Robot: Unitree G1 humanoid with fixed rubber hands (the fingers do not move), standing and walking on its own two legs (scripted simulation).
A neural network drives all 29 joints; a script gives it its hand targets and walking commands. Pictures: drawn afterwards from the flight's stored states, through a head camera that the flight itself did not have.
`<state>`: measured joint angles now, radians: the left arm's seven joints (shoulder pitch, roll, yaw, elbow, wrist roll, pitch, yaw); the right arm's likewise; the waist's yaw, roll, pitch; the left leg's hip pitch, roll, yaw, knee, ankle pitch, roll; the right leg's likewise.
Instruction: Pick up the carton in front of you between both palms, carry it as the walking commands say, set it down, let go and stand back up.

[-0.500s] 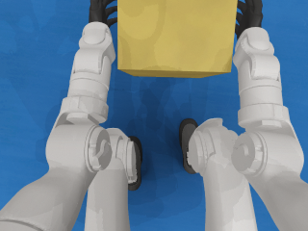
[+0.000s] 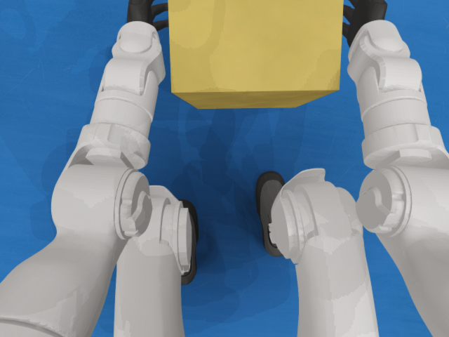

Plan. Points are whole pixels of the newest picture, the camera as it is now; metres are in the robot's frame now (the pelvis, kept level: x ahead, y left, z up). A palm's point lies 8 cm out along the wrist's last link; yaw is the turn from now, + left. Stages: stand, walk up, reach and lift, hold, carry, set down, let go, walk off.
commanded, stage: set down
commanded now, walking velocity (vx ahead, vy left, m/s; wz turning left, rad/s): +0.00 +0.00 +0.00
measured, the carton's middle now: (249, 40) +0.53 -0.08 -0.23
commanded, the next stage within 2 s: none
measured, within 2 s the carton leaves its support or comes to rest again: rests again in 0.50 s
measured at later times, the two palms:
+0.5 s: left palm (151, 28) +0.54 +0.06 -0.17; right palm (366, 29) +0.51 -0.25 -0.16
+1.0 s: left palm (111, 32) +0.55 +0.13 -0.18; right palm (368, 45) +0.49 -0.26 -0.19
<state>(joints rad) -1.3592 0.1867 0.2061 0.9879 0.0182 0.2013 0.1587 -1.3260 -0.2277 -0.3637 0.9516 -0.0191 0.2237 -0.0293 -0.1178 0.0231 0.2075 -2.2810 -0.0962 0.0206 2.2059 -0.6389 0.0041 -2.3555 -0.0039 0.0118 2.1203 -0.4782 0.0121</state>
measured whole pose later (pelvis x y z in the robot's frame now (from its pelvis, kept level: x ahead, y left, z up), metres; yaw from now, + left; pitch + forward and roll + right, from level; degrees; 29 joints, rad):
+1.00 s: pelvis -0.01 +0.00 -0.01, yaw +0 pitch +34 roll -1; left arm -1.45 0.40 -0.02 1.09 -0.21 0.09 0.10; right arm -1.39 -0.38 -0.27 1.18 0.18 0.00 -0.07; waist -0.09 0.01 0.42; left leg -2.21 -0.11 0.00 2.25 -0.64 -0.02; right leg -2.28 -0.02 -0.01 2.16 -0.48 -0.01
